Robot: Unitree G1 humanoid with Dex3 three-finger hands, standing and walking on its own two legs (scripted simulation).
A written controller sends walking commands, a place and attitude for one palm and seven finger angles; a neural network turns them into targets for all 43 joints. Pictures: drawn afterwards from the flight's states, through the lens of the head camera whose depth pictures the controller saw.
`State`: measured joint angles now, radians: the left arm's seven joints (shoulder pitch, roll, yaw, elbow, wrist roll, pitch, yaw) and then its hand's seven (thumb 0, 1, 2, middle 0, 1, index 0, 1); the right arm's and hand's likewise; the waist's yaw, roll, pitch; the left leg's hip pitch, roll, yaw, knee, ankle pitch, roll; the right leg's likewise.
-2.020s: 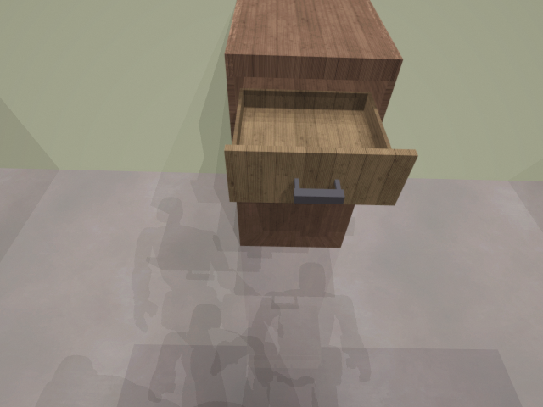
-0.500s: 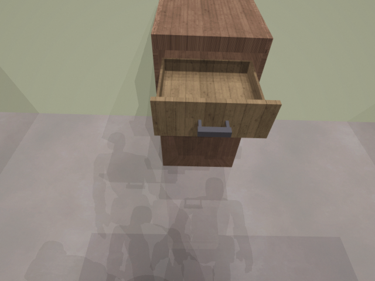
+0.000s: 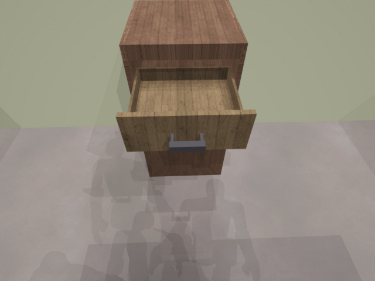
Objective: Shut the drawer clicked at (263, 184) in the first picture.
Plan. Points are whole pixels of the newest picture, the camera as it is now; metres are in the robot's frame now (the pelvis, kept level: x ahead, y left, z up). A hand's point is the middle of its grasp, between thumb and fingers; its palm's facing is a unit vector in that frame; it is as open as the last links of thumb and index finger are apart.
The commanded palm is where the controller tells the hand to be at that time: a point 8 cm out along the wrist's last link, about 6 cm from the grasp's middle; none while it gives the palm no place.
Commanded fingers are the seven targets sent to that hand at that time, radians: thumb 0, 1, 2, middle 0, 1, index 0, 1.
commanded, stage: take the last steps up to it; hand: left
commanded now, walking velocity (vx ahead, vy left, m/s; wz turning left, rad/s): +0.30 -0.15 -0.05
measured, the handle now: (187, 141) +0.51 +0.04 -0.05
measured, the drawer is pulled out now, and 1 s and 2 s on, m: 0.30 0.30 0.30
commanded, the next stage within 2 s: come to a stop and stand still in 0.46 s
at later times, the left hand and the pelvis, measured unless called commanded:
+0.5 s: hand (130, 265) +0.19 +0.17 -0.18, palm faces -0.01 -0.99 -0.12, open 7.4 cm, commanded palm none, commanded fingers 0.00 0.90 0.90 -0.20 -0.30 -0.20 -0.30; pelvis +0.16 +0.00 +0.00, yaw -3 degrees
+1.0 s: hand (153, 217) +0.31 +0.12 -0.17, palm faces -0.02 -0.97 -0.24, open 7.2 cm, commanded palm none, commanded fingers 0.00 0.90 0.90 -0.20 -0.30 -0.20 -0.30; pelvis +0.21 -0.05 +0.00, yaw -2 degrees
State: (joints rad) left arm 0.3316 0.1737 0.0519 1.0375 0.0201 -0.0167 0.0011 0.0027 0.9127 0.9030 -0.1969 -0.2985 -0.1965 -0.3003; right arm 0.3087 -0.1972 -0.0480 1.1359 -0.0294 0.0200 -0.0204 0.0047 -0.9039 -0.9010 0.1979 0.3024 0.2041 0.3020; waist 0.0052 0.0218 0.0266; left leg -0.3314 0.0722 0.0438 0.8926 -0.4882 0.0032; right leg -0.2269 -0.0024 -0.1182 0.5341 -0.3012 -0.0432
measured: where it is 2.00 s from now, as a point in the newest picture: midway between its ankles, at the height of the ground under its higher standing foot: outside the picture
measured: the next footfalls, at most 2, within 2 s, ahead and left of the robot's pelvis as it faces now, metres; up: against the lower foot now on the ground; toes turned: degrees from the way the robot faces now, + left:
left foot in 0.32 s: +0.22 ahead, +0.08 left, +0.00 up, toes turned +8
right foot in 0.76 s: +0.30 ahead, -0.21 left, +0.00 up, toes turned -10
